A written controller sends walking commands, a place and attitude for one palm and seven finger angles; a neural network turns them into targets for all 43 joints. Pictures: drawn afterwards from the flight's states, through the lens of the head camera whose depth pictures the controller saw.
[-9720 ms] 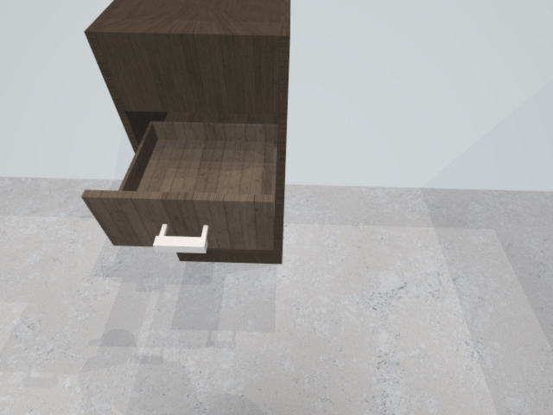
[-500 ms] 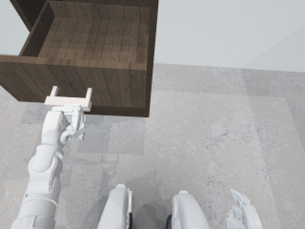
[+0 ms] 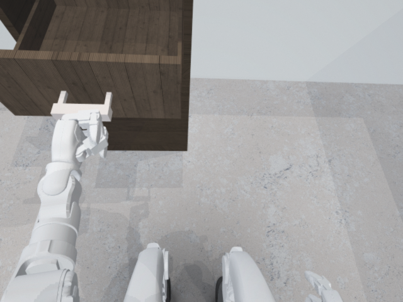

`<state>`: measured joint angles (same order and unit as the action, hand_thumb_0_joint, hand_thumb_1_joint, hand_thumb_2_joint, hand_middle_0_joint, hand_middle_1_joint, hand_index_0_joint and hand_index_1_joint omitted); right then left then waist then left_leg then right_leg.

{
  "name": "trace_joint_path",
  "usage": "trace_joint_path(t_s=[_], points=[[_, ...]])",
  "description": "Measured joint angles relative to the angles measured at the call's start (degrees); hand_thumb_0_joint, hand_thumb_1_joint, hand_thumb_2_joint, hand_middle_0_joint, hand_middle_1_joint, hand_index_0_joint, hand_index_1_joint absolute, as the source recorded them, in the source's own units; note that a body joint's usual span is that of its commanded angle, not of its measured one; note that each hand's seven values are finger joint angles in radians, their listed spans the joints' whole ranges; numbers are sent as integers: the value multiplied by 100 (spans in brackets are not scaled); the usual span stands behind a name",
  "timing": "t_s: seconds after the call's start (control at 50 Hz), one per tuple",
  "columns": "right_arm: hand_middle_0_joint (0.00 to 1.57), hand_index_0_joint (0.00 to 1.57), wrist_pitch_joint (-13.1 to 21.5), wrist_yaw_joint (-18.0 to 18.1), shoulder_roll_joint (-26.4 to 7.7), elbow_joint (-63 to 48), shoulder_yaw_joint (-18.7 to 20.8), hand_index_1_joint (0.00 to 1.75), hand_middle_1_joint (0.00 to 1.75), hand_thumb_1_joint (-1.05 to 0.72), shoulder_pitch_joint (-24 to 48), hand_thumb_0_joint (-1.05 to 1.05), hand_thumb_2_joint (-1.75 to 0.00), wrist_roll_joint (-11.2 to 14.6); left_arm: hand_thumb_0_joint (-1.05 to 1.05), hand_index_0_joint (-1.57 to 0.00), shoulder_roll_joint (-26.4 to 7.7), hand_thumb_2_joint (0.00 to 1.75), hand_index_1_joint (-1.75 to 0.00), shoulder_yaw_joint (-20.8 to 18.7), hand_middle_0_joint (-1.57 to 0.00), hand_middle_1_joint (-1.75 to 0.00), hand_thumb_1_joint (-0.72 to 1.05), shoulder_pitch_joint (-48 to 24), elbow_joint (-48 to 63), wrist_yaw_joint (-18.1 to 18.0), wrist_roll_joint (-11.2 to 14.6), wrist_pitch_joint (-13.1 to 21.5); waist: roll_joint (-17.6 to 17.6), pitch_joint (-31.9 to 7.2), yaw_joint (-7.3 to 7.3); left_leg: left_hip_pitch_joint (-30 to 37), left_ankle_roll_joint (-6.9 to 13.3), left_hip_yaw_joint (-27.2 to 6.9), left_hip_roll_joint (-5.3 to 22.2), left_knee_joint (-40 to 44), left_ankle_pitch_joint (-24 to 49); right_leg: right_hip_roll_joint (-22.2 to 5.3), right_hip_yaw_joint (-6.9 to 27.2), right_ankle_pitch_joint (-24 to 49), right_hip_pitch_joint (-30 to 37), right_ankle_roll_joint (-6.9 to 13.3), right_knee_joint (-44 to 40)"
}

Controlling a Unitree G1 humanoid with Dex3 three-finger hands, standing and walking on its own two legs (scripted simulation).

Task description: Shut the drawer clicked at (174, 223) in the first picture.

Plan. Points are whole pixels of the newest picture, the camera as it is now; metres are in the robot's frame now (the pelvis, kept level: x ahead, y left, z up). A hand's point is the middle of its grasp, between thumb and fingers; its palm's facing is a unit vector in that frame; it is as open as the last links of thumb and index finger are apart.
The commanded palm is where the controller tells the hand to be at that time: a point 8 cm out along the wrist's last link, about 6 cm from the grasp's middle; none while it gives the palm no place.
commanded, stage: push the drawer shut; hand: left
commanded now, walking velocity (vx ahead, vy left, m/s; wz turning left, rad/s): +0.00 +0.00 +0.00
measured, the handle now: (84, 104) +0.50 +0.24 +0.02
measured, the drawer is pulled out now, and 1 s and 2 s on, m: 0.19 0.08 0.00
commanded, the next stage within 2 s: pull the fist back off the drawer in 1.92 s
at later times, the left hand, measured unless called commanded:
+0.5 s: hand (106, 116) +0.47 +0.19 +0.02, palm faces +0.00 -1.00 -0.05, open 3.4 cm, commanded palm +0.46 +0.24 +0.02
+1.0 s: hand (108, 92) +0.53 +0.20 +0.02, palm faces +0.00 -1.00 -0.04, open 3.4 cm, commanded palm +0.53 +0.23 +0.02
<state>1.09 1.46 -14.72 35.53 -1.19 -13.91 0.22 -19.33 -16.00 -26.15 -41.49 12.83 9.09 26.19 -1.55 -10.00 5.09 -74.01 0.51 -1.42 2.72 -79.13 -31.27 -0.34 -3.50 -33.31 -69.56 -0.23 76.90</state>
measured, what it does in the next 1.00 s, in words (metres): stands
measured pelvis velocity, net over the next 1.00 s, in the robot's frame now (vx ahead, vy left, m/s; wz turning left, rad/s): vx -0.01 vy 0.00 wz -0.04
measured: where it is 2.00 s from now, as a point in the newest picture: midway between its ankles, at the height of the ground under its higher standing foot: outside the picture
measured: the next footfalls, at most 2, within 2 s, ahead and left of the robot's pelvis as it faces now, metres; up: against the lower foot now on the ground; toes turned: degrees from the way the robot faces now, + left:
none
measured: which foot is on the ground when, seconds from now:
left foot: down 0.00-1.00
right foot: down 0.00-1.00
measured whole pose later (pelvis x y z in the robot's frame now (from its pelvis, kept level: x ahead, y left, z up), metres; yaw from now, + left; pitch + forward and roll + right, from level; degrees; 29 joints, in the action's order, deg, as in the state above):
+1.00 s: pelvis -0.01 +0.00 -0.02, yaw -2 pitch +31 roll -6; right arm -2.5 0.0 -15.3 36.7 -3.3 -17.2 -1.8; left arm -33.1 -24.9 -54.0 -65.0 14.8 2.8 24.5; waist -2.4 -8.7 11.7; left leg -84.1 0.8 -2.8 4.0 -84.4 -31.6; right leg 1.1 -4.4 -32.6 -78.9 -0.3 80.5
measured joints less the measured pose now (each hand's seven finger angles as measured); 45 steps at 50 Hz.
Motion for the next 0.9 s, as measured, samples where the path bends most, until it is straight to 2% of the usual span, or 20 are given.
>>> trace_joint_path(t_s=[0.34,0.56,0.9], points=[[20,20,-126,-48,-12,106,-11,30,30,-91,-36,1,-90,-57,5,-140,-258,93,-160,-262,-140,-160,86,-895,-967,92,-145,168,-18,30,98,-184,-29,-44,23,-97,-16,29,-34,-19,-179,32,94],[20,20,-210,-63,-41,108,-62,30,30,-91,-74,1,-90,-100,6,-140,-662,92,-160,-530,-140,-160,83,-1594,-1622,250,-265,153,-36,50,276,-459,-33,-92,65,-284,-34,74,-68,-13,-434,43,237],[20,20,-329,-121,-62,120,-176,30,30,-91,-274,1,-89,-175,7,-140,-1236,90,-160,-833,-140,-160,81,-2549,-2240,223,-553,-84,-78,120,581,-896,10,-132,111,-488,-26,128,-92,55,-830,7,346]])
